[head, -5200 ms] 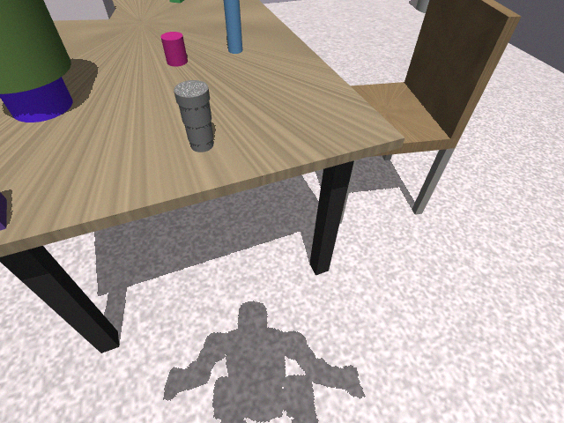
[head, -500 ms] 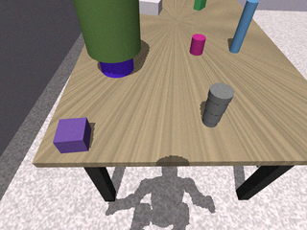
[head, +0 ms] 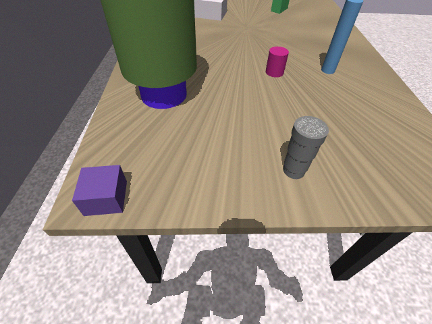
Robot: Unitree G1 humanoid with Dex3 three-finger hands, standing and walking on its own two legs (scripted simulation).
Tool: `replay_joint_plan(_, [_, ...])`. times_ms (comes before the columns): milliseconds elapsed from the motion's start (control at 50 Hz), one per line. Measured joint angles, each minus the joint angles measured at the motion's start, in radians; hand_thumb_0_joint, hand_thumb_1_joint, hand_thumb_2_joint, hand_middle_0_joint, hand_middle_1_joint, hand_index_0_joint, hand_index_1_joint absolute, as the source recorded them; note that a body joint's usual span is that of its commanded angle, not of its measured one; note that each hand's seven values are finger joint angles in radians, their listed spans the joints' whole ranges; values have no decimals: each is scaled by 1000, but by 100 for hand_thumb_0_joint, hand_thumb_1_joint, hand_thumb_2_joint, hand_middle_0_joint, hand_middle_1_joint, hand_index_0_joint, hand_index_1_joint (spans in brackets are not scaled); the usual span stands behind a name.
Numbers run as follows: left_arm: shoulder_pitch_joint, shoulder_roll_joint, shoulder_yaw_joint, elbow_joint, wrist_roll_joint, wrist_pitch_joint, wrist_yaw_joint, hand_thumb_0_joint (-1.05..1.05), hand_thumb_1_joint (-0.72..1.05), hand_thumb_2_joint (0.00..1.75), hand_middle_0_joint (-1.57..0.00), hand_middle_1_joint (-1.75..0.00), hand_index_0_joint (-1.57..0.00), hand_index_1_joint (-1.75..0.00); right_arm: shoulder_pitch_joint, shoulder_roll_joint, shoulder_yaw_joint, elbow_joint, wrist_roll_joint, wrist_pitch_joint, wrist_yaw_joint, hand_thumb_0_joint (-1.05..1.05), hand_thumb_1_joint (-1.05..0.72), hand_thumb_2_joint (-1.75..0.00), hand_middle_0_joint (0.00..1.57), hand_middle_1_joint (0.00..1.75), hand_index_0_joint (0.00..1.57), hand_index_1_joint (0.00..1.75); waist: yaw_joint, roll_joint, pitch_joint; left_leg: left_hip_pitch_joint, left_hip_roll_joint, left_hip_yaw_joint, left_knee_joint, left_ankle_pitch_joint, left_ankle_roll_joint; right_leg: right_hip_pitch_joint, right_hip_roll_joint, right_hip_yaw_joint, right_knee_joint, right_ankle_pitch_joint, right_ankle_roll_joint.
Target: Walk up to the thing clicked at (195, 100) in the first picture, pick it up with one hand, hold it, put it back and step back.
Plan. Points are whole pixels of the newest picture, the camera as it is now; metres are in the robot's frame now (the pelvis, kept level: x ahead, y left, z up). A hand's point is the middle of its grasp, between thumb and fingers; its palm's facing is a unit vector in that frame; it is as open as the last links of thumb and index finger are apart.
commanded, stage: stand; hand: right
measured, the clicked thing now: (301, 150) +0.46 -0.20 +0.03
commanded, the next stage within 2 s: rise first in 0.70 s
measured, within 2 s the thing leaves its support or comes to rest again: neither
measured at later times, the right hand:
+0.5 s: hand out of the picture +0.07 -0.25 -0.16, palm faces -0.03 +0.94 -0.34, open 7.4 cm
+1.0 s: hand (334, 317) +0.16 -0.24 -0.14, palm faces +0.16 +0.94 -0.31, open 10.0 cm
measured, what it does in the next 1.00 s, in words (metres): stands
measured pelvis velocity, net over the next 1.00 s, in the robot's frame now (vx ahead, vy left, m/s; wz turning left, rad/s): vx -0.02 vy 0.00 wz -0.01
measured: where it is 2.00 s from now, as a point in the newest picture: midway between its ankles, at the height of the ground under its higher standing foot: outside the picture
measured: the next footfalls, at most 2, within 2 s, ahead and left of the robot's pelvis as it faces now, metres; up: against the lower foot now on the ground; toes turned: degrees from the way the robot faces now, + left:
none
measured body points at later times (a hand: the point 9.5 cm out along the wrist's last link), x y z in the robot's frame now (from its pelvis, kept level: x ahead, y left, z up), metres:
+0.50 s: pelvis +0.00 +0.00 +0.00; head +0.01 +0.00 +0.45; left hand +0.07 +0.31 -0.13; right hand +0.07 -0.30 -0.14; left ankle +0.00 +0.15 -0.75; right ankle -0.02 -0.12 -0.75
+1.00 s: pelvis -0.02 +0.00 -0.01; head +0.03 +0.00 +0.44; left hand +0.14 +0.29 -0.12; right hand +0.15 -0.29 -0.12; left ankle +0.00 +0.15 -0.75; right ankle -0.02 -0.12 -0.75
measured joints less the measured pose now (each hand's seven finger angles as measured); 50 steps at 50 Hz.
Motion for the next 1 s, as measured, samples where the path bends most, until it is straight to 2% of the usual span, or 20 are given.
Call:
replay_joint_plan(820, [4,1,-1,-3,1,3,0,0,90,90,-20,-30,-20,-29,3,0,-1,-5,0,-2,-2,1,-90,-90,20,30,20,30,3,0,2,5,-4,8,-2,0,4,-3,-5,8,8,-3,3])
replay_joint_plan(860, [13,-5,5,-67,-42,-10,13,1,88,87,-19,-28,-18,-27,9,7,-3,-72,40,-4,-16,1,-88,-88,19,28,18,28,3,-1,4,-34,-5,8,38,-14,5,-42,-5,9,48,-17,3])
replay_joint_plan(920, [-11,-32,32,-151,-80,-60,34,1,80,79,-15,-22,-14,-22,-31,29,-38,-141,76,-57,-42,1,-80,-80,15,22,14,22,-1,1,23,-90,-4,9,92,-30,6,-98,-5,13,99,-30,4])
replay_joint_plan(960, [-50,-47,55,-167,-82,-78,48,1,71,70,-12,-18,-11,-18,-75,40,-67,-159,76,-71,-58,1,-71,-71,13,18,12,17,-3,3,18,-135,-4,11,126,-39,7,-143,-4,16,132,-37,5])
replay_joint_plan(1000, [-75,-62,86,-192,-69,-81,52,1,60,60,-11,-15,-9,-15,-93,53,-104,-206,64,-72,-63,1,-60,-61,11,14,10,14,-5,2,4,-170,-5,12,147,-44,9,-177,-5,17,151,-41,6])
